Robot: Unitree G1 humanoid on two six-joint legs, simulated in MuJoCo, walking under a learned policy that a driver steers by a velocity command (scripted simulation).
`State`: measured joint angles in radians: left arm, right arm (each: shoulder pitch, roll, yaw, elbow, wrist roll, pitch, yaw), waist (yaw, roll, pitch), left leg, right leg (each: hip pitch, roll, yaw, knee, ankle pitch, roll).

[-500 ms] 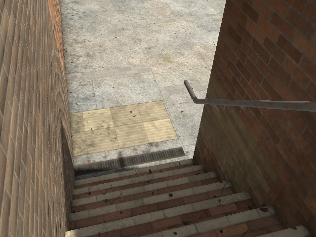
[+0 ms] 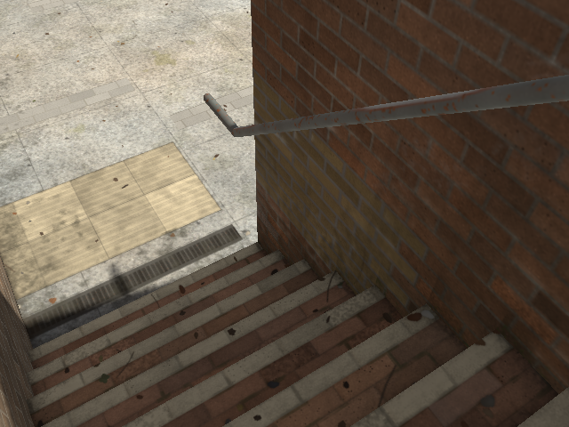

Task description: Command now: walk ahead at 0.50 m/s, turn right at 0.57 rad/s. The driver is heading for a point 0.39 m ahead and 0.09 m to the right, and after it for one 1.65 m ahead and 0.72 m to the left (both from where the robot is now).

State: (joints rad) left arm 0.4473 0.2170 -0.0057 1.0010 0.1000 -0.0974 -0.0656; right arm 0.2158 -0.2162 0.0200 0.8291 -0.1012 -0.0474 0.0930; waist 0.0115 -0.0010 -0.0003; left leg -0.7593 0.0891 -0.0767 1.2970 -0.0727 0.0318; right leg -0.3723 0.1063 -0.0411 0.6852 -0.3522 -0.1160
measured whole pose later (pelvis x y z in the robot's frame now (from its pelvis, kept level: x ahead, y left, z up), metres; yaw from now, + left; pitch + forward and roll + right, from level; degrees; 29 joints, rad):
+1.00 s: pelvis +0.39 -0.01 -0.21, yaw -16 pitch +1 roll -1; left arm 0.35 0.25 0.01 0.82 0.09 -0.12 -0.03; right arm 0.27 -0.28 -0.03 0.79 -0.06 -0.14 0.06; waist 0.03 0.05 -0.01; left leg -0.65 0.05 -0.11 0.96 0.13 -0.03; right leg -0.40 -0.05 -0.14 0.78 -0.39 -0.02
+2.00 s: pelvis +0.86 +0.00 -0.61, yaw +18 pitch -3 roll +1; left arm 0.50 0.20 0.02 0.99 0.05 -0.08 0.05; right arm 0.14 -0.31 -0.04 0.80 -0.06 0.06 0.06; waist 0.07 0.11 0.03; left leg -0.75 -0.11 -0.14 1.54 -0.21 0.02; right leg -0.41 -0.10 -0.01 0.85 -0.40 0.04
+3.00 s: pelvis +1.15 +0.38 -0.99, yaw +52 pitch -1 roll -2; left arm 0.45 0.27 0.00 1.02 0.06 -0.06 -0.10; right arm 0.30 -0.26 -0.03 0.96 -0.11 -0.06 0.09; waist 0.02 0.00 0.01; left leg -0.33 -0.02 0.09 0.61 -0.28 0.09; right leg -0.54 -0.07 0.06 1.89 -0.65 -0.04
